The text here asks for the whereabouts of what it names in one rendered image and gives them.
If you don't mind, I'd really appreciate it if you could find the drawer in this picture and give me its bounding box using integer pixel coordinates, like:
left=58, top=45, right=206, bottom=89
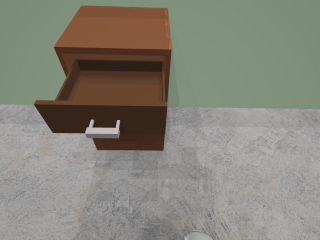
left=34, top=59, right=168, bottom=134

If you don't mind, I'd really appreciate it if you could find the cabinet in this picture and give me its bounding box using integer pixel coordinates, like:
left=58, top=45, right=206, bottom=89
left=54, top=5, right=172, bottom=151

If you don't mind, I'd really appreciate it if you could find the handle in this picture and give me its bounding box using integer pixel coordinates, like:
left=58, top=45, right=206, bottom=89
left=85, top=119, right=120, bottom=139

